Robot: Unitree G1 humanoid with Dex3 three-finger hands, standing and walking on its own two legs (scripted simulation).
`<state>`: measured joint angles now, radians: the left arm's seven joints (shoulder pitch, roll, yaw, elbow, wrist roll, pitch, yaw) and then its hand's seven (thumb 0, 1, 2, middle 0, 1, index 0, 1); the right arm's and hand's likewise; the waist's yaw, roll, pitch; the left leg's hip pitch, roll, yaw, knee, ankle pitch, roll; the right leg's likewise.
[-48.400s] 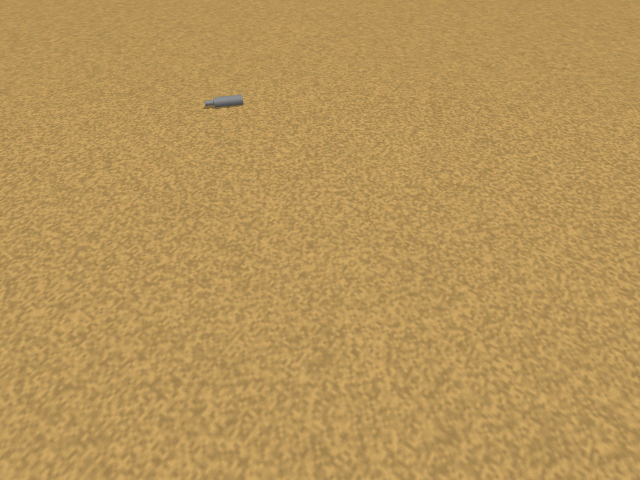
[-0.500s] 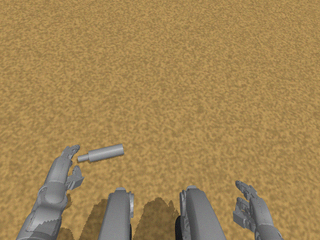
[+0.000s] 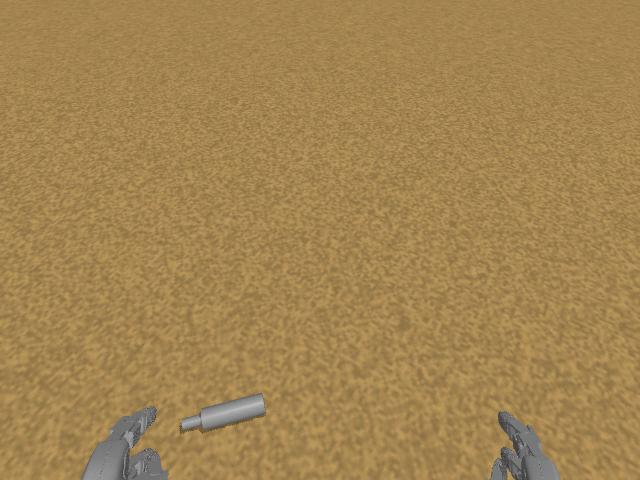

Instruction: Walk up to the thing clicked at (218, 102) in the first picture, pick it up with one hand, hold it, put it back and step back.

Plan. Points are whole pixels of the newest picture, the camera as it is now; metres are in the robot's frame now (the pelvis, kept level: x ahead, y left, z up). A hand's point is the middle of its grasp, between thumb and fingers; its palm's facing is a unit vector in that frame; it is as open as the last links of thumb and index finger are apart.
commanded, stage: home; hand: left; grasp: from above
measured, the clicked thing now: (224, 413) +0.45 +0.24 -0.68
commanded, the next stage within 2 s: none
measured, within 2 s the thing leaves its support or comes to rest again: neither
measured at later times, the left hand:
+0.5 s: hand out of the picture +0.17 +0.18 -0.04, palm faces +0.06 -0.98 -0.21, open 7.4 cm
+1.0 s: hand out of the picture +0.16 +0.18 -0.04, palm faces +0.06 -0.98 -0.20, open 7.4 cm
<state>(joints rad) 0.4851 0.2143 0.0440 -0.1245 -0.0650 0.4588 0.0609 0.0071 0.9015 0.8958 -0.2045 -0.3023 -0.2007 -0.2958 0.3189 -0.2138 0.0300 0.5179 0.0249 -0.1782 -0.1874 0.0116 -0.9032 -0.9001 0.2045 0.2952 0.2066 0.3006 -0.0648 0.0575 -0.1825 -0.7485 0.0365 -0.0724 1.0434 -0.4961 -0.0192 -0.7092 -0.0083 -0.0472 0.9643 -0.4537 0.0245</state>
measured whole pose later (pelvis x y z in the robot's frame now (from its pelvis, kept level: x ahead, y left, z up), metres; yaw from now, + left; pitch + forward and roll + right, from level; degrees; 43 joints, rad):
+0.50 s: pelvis +0.01 +0.00 +0.01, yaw +1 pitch +9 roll -3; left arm 0.49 0.22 0.03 -0.13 -0.04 0.46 0.02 0.01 0.90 0.90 -0.20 -0.30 -0.20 -0.29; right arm 0.28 -0.21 0.03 0.53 0.00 -0.24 -0.18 0.01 -0.90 -0.90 0.21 0.30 0.21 0.30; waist -0.04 0.04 -0.15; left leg -0.68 0.03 -0.07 1.01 -0.49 -0.02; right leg -0.64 -0.01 -0.05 0.93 -0.45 0.03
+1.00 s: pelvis +0.00 +0.00 +0.00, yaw +0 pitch +9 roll -3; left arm 0.50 0.22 0.04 -0.13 -0.05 0.46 0.02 0.01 0.90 0.90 -0.20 -0.30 -0.20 -0.29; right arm 0.29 -0.21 0.03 0.54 0.00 -0.25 -0.19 0.01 -0.90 -0.90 0.21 0.30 0.21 0.30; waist -0.04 0.05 -0.15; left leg -0.69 0.03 -0.08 1.01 -0.49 -0.03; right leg -0.65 -0.01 -0.05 0.95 -0.46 0.02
